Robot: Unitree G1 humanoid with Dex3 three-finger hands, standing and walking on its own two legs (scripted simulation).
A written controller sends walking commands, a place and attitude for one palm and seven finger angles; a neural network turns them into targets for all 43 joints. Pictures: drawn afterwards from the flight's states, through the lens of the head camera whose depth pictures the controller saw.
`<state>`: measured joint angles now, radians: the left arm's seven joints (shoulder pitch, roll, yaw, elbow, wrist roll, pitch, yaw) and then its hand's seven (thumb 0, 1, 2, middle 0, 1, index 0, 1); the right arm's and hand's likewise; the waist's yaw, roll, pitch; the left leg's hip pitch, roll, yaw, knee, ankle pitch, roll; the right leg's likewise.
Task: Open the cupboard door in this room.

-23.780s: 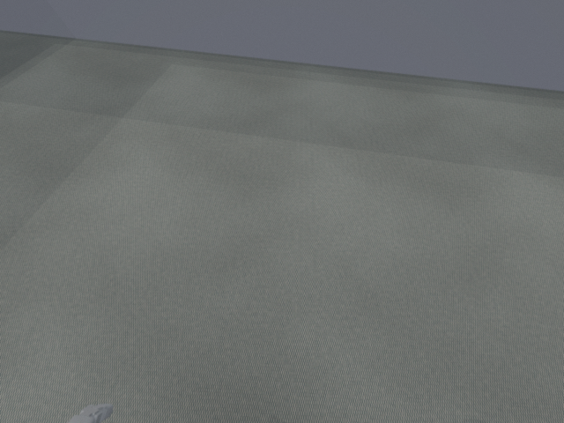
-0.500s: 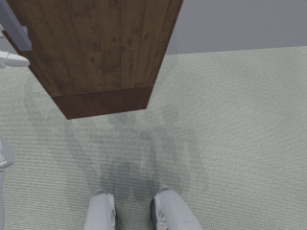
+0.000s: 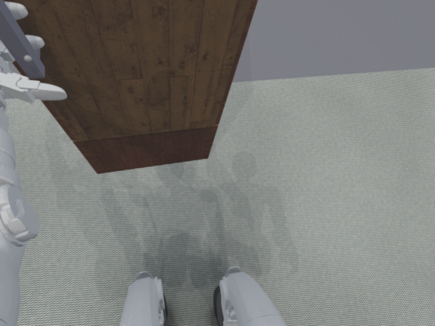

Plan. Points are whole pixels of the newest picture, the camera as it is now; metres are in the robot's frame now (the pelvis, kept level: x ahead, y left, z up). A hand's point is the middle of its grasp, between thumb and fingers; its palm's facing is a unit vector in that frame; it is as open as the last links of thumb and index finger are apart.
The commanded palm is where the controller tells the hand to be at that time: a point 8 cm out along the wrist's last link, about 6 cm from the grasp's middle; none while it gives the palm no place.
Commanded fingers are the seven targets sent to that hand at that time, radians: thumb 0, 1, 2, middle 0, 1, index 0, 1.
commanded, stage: slide the fingers in behind the handle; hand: left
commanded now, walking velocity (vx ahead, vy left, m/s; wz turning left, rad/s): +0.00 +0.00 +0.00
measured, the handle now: (16, 31) +0.59 +0.26 +0.08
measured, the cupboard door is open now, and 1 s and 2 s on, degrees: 0 0 21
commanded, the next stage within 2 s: close the thumb around the handle in 0.46 s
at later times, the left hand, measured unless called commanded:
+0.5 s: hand (31, 59) +0.54 +0.24 +0.08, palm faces +0.09 -1.00 +0.00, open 14.0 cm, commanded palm +0.52 +0.27 +0.08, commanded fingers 0.00 -0.50 0.30 -0.30 -1.20 -0.30 -1.20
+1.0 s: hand (34, 58) +0.55 +0.24 +0.08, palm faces +0.10 -0.99 -0.01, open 8.8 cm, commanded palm +0.53 +0.26 +0.08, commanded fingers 0.00 0.79 0.85 -0.39 -1.34 -0.39 -1.34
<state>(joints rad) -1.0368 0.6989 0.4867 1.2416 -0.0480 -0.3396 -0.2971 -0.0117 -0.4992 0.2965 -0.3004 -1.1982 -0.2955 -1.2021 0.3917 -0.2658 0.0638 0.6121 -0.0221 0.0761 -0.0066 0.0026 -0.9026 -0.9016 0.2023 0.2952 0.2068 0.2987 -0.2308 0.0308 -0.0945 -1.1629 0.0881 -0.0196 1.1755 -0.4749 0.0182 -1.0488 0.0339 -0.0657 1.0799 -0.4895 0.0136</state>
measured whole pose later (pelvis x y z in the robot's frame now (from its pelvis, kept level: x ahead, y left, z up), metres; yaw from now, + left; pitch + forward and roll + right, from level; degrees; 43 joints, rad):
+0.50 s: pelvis +0.00 +0.00 +0.00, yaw +0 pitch +26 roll -5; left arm -1.03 0.66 0.47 1.25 -0.06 -0.36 -0.27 -0.01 -0.50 0.30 -0.29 -1.20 -0.30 -1.20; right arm 0.40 -0.26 0.06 0.63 -0.02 0.08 0.00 0.00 -0.90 -0.90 0.20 0.30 0.21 0.30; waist -0.22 0.04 -0.10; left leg -1.14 0.08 -0.02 1.17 -0.47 0.02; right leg -1.03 0.03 -0.06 1.08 -0.49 0.01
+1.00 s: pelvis +0.00 +0.00 +0.00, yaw +0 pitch +26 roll -5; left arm -1.04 0.66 0.46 1.24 -0.05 -0.35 -0.24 0.00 0.26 0.62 -0.33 -1.28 -0.35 -1.28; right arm 0.41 -0.26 0.06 0.64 -0.03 0.07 0.00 0.00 -0.90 -0.90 0.20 0.30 0.21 0.30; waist -0.22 0.04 -0.10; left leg -1.16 0.08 -0.02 1.17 -0.47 0.02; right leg -1.04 0.03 -0.07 1.07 -0.49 0.01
